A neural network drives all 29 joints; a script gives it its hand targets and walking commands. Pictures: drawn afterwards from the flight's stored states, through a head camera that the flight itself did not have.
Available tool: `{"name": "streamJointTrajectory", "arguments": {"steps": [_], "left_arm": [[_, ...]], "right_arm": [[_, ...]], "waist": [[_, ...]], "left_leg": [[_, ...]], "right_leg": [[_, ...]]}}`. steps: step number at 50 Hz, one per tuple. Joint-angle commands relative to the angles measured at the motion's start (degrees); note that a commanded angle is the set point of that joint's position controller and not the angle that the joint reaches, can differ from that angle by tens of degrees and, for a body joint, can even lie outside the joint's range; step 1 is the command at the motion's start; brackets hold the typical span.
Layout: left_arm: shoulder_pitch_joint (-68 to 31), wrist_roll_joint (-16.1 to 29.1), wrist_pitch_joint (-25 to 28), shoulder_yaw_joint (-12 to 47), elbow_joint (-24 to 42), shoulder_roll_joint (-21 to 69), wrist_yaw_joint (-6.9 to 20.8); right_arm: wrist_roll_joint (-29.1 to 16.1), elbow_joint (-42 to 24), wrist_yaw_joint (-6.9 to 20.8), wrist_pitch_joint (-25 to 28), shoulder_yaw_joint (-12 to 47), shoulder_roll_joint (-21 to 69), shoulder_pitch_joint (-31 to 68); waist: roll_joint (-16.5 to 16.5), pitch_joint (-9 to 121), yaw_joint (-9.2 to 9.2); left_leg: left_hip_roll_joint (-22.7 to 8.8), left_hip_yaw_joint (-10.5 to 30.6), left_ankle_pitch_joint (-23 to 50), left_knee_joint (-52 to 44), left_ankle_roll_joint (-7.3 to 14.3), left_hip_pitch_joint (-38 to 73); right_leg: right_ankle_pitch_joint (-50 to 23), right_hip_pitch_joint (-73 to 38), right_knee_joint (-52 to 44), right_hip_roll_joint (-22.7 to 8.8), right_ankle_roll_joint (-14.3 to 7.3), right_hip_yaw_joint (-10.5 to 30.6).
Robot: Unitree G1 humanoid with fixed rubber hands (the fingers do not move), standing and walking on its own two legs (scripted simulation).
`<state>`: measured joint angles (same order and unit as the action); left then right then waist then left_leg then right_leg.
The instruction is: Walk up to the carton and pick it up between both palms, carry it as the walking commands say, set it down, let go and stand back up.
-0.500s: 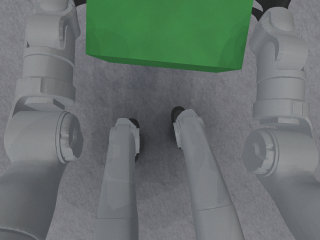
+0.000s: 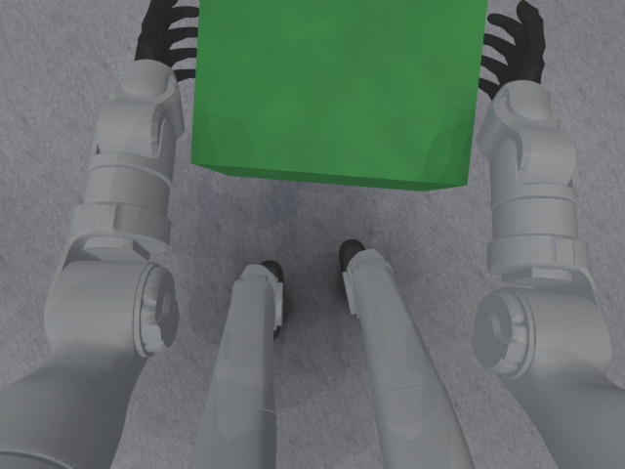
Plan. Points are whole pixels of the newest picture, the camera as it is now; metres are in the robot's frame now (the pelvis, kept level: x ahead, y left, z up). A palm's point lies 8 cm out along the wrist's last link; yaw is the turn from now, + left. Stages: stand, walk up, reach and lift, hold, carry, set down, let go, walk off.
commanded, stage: reach and lift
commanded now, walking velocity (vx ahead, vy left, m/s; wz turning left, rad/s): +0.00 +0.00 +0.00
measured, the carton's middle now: (335, 78) +0.52 -0.07 -0.16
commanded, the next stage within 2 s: none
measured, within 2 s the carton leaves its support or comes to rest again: neither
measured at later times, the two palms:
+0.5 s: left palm (96, 27) +0.51 +0.13 +0.03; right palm (607, 38) +0.45 -0.24 +0.06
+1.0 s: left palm (60, 49) +0.47 +0.13 +0.08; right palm out of the picture +0.41 -0.24 +0.11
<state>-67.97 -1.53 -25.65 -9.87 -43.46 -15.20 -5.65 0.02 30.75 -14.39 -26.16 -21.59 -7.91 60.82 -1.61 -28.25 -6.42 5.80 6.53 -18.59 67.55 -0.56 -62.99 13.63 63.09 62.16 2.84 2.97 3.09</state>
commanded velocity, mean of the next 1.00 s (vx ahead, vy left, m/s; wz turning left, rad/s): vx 0.00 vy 0.00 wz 0.00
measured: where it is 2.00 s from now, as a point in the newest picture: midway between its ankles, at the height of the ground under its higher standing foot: (314, 304)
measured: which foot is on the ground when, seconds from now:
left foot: down 0.00-1.00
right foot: down 0.00-1.00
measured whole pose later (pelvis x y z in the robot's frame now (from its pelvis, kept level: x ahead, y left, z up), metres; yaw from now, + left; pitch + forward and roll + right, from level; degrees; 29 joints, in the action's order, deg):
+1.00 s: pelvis +0.13 -0.01 +0.11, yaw -1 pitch +14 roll -1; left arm -21.5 -11.7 -22.8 -15.4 -33.9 1.5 -2.2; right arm 11.4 27.0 -4.3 -22.9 -24.1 5.1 19.9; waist 0.0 8.8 -7.1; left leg 3.1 6.6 -10.8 25.6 0.8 -28.3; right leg 6.2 29.0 21.4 1.5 1.5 5.4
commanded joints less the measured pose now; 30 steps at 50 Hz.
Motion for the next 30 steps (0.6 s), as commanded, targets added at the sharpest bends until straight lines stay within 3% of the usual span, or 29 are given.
{"name": "streamJointTrajectory", "arguments": {"steps": [1, 2, 3, 4, 5, 6, 7, 8, 10, 11, 12, 13, 15, 16, 17, 19, 20, 21, 22, 23, 24, 26, 27, 29, 30], "left_arm": [[-40.1, 10.3, 5.9, 26.1, 15.8, 63.3, 23.9], [-40.3, 10.1, 6.3, 26.2, 15.5, 63.0, 24.2], [-40.3, 10.4, 6.5, 26.2, 15.9, 62.9, 24.3], [-38.7, 9.3, 6.3, 24.2, 12.4, 63.3, 24.7], [-38.2, 10.1, 6.8, 26.0, 16.7, 64.0, 24.9], [-37.2, 8.7, 6.7, 24.3, 13.4, 64.0, 24.9], [-33.4, 8.6, 6.9, 24.3, 11.2, 65.7, 25.1], [-35.5, 8.8, 7.1, 26.0, 14.7, 67.2, 25.0], [-31.0, 7.5, 7.8, 22.6, 10.3, 67.6, 25.5], [-29.0, 7.0, 8.0, 22.5, 10.3, 68.1, 25.5], [-25.5, 7.1, 8.4, 21.9, 9.9, 69.0, 25.5], [-21.6, 3.7, 8.5, 17.5, 3.2, 67.5, 25.6], [-19.7, 1.2, 9.1, 12.9, 3.1, 66.9, 25.8], [-20.4, -0.3, 9.3, 11.0, 3.1, 65.6, 25.9], [-17.7, -3.1, 9.0, 7.3, -0.1, 64.2, 26.4], [-16.0, -3.3, 9.1, 8.9, 2.5, 64.9, 26.8], [-16.3, -3.2, 9.3, 9.8, 3.1, 65.0, 26.9], [-15.7, -3.5, 9.3, 10.3, 4.1, 64.2, 26.8], [-12.6, -4.3, 9.1, 9.1, 1.7, 63.8, 26.8], [-7.7, -4.5, 9.1, 10.5, 2.3, 65.1, 26.9], [-5.6, -3.7, 9.1, 11.3, 2.9, 64.8, 27.0], [0.9, -4.9, 9.0, 12.1, 2.5, 65.4, 26.5], [1.7, -3.8, 9.2, 13.7, 4.8, 65.6, 26.6], [1.5, -2.3, 9.8, 16.3, 8.0, 64.8, 26.3], [2.0, -1.6, 9.9, 19.1, 10.3, 65.3, 26.4]], "right_arm": [[-11.7, -9.7, 30.7, 2.3, 39.9, 56.4, 45.3], [-11.9, -9.1, 30.5, 2.4, 40.3, 58.0, 44.4], [-11.6, -9.3, 30.7, 2.5, 40.4, 57.6, 43.8], [-10.4, -6.6, 30.7, 2.1, 38.7, 57.7, 41.9], [-11.7, -9.5, 30.8, 2.4, 40.7, 59.8, 40.9], [-10.2, -5.5, 31.1, 2.2, 38.5, 59.8, 39.7], [-9.7, -5.0, 31.5, 2.5, 38.2, 59.5, 37.9], [-9.4, -6.7, 31.7, 2.8, 38.2, 60.0, 37.3], [-8.1, -5.2, 31.7, 3.2, 36.3, 60.1, 35.3], [-7.6, -4.1, 32.0, 3.8, 34.2, 59.3, 32.6], [-7.3, -4.4, 32.0, 4.0, 33.7, 59.8, 29.7], [-4.7, 1.6, 32.5, 4.1, 29.3, 59.0, 26.3], [-2.5, 4.6, 33.3, 4.0, 25.8, 60.7, 23.4], [-1.5, 8.0, 33.8, 3.7, 24.3, 62.2, 20.7], [0.8, 11.0, 34.5, 3.9, 20.1, 62.0, 19.6], [2.2, 11.4, 35.0, 3.9, 19.4, 63.2, 15.3], [2.7, 10.9, 35.2, 4.0, 20.1, 63.0, 16.8], [3.4, 12.3, 35.5, 4.0, 19.7, 63.4, 14.2], [4.2, 12.4, 35.2, 4.4, 19.0, 61.7, 12.9], [4.5, 10.7, 35.2, 4.9, 19.6, 63.1, 10.1], [4.4, 9.3, 34.9, 4.9, 21.1, 62.8, 9.0], [6.0, 8.9, 34.9, 5.3, 20.8, 61.2, 2.3], [4.9, 5.0, 34.9, 5.9, 23.0, 60.6, 2.8], [5.6, 5.3, 34.7, 5.5, 24.8, 61.8, -1.7], [4.9, 2.0, 34.6, 5.9, 26.8, 61.7, -2.8]], "waist": [[-0.9, 129.0, -3.27], [-1.1, 129.0, -2.72], [-0.7, 128.9, -3.3], [-0.8, 123.9, -3.01], [-1.0, 127.9, -3.04], [-1.5, 120.8, -2.6], [-1.5, 118.9, -2.88], [-2.8, 119.2, -3.59], [0.6, 110.5, -4.43], [-1.4, 106.7, -5.32], [0.2, 104.8, -5.55], [-1.5, 92.8, -4.71], [-0.8, 82.7, -3.7], [-2.2, 78.9, -1.56], [-2.3, 70.8, -0.63], [-3.2, 72.6, -1.56], [-1.4, 73.8, -1.42], [-3.3, 73.5, -0.56], [-2.4, 71.6, -0.83], [-2.8, 74.0, -1.14], [-1.1, 75.4, -0.95], [-3.4, 73.3, -1.69], [-2.7, 76.0, -1.81], [-1.5, 75.5, -2.03], [-0.7, 77.3, -2.38]], "left_leg": [[0.9, -2.2, 4.5, -10.5, 1.7, 29.6], [1.1, -3.1, 5.2, -10.5, 1.7, 28.3], [0.8, -2.6, 5.4, -10.9, 1.7, 29.0], [0.7, -2.8, 2.7, -12.2, 1.9, 27.2], [0.9, -3.3, 6.9, -12.6, 2.0, 31.1], [0.8, -2.9, 4.2, -13.6, 2.0, 27.5], [0.4, -2.4, 5.0, -15.3, 2.0, 29.9], [0.7, -2.7, 6.0, -15.7, 1.5, 31.0], [0.6, -2.7, 5.8, -16.7, 2.2, 28.5], [0.3, -2.3, 7.7, -17.7, 2.0, 28.7], [0.4, -2.4, 10.4, -18.7, 2.5, 29.8], [0.0, -2.4, 5.6, -20.0, 2.6, 24.3], [-0.7, -2.6, 1.8, -23.6, 3.4, 22.9], [-0.8, -3.1, -0.6, -25.0, 3.7, 21.5], [-0.7, -3.3, -2.6, -26.5, 3.7, 17.9], [-0.9, -2.9, 0.2, -29.1, 3.5, 22.1], [-1.0, -2.3, 1.9, -29.3, 3.6, 24.2], [-1.0, -2.9, 3.5, -30.1, 3.3, 24.8], [-1.2, -2.6, 5.6, -30.4, 3.3, 24.3], [-1.1, -2.5, 10.8, -31.1, 3.0, 26.7], [-1.1, -2.8, 13.7, -31.3, 3.2, 28.2], [-0.9, -2.2, 20.0, -32.5, 2.4, 29.5], [-1.0, -2.0, 22.6, -32.9, 2.5, 33.3], [-0.9, -2.0, 24.8, -34.4, 2.4, 33.9], [-0.7, -1.7, 28.3, -34.8, 2.1, 34.9]], "right_leg": [[-4.8, -32.1, -6.8, 3.1, -2.2, -5.0], [-6.0, -34.2, -7.0, 2.9, -1.8, -4.7], [-6.1, -34.2, -7.1, 2.9, -1.6, -5.0], [-3.4, -33.6, -8.5, 2.7, -1.6, -4.6], [-7.8, -37.0, -9.3, 2.7, -1.7, -4.4], [-5.4, -34.3, -9.4, 2.4, -1.8, -4.6], [-5.6, -33.5, -10.1, 2.5, -1.7, -5.3], [-6.9, -35.1, -11.0, 2.6, -1.8, -4.9], [-6.2, -33.7, -13.0, 2.1, -1.5, -5.4], [-8.6, -33.0, -13.2, 2.0, -1.8, -5.8], [-11.2, -35.2, -14.3, 1.9, -1.5, -5.6], [-6.8, -29.4, -15.2, 1.2, -1.9, -5.1], [-3.3, -29.0, -17.8, 0.9, -1.9, -4.4], [-0.6, -29.1, -18.7, 0.4, -2.4, -3.8], [1.1, -26.7, -20.1, 0.3, -2.7, -3.1], [-2.4, -31.0, -21.7, 0.6, -3.2, -3.0], [-3.7, -31.6, -21.8, 1.0, -3.3, -3.2], [-5.4, -32.3, -22.7, 0.8, -3.5, -2.8], [-6.8, -32.1, -23.4, 0.6, -3.6, -2.3], [-12.3, -34.7, -23.9, 0.8, -3.5, -2.4], [-15.0, -37.4, -24.1, 1.0, -3.5, -1.8], [-20.2, -37.7, -25.7, 1.1, -3.6, -1.6], [-22.3, -40.5, -26.6, 1.2, -3.5, -1.2], [-26.2, -45.0, -27.5, 1.0, -3.4, -0.7], [-29.7, -45.8, -28.1, 1.5, -3.3, -0.7]]}}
